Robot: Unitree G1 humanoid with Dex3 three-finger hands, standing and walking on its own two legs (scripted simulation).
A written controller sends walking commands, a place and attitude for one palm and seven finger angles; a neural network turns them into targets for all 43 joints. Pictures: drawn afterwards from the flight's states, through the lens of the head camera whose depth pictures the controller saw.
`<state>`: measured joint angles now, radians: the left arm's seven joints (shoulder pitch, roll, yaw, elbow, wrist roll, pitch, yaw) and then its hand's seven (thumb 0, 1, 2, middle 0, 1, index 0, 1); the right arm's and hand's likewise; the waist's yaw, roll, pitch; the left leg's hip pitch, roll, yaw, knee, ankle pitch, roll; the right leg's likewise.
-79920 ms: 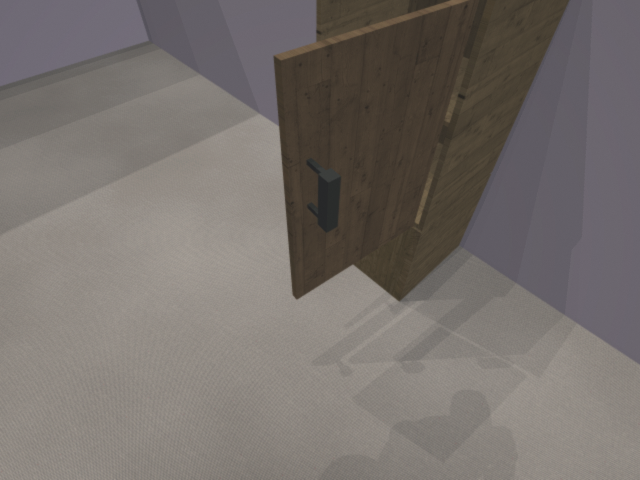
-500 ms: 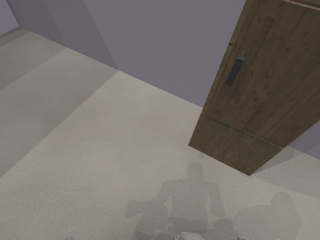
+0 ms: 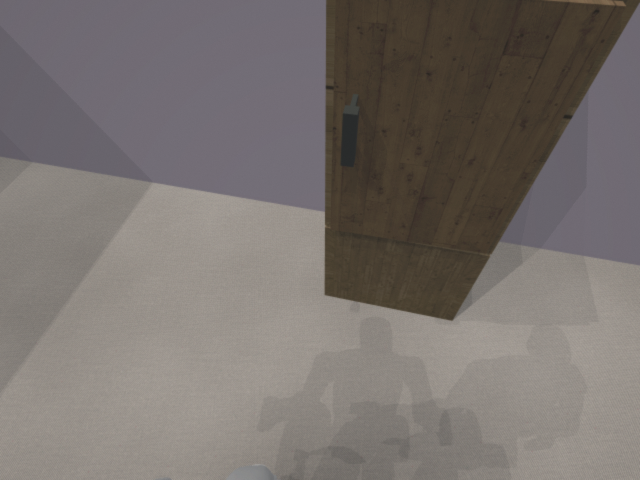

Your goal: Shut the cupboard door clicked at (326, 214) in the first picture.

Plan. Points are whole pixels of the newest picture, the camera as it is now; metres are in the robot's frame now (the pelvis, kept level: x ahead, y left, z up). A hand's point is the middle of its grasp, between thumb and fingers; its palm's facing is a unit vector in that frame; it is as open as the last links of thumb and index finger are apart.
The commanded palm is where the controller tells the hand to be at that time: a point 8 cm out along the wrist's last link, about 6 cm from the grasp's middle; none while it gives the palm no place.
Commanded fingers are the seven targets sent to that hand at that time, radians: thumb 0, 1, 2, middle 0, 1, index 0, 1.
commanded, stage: turn to face it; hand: left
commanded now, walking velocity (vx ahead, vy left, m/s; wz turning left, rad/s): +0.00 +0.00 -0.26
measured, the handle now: (351, 130) +0.72 -0.02 +0.01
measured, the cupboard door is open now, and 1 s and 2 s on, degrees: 2 2 2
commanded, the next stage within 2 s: take the last steps up to it in 0.10 s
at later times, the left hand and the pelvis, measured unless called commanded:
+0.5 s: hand out of the picture +0.11 +0.17 -0.17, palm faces -0.09 -0.97 -0.23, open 7.4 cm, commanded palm none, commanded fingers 0.00 0.90 0.90 -0.20 -0.30 -0.20 -0.30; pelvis +0.04 -0.03 -0.01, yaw -8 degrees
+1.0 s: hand (275, 373) +0.30 +0.10 -0.17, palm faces -0.19 -0.97 -0.17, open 7.4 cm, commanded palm none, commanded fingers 0.00 0.90 0.90 -0.20 -0.30 -0.20 -0.30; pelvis +0.20 -0.07 +0.00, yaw -13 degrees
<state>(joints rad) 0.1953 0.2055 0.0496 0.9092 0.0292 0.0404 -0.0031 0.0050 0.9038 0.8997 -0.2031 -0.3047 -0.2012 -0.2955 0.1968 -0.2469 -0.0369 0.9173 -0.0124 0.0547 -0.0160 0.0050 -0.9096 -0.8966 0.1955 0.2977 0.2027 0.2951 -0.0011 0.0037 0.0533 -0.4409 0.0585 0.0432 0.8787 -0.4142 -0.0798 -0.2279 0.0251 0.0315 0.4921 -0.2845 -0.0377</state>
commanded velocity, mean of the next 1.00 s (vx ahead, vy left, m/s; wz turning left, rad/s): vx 0.19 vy -0.08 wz -0.14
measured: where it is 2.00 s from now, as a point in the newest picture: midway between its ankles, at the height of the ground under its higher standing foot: (363, 470)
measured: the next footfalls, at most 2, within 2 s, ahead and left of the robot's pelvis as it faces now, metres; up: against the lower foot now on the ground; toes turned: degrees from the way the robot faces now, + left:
left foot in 0.10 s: +0.07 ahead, +0.14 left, +0.00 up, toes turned +1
right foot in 0.40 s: +0.02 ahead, -0.12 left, +0.00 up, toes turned -11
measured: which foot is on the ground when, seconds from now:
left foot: up 0.00-0.08, down 0.10-0.40, up 0.42-0.74, down 0.76-1.00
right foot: down 0.00-0.10, up 0.12-0.38, down 0.40-0.76, up 0.78-1.00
